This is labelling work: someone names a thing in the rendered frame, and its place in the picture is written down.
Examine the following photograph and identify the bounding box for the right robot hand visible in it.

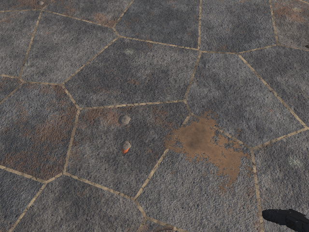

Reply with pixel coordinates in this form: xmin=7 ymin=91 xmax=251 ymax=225
xmin=262 ymin=209 xmax=309 ymax=232

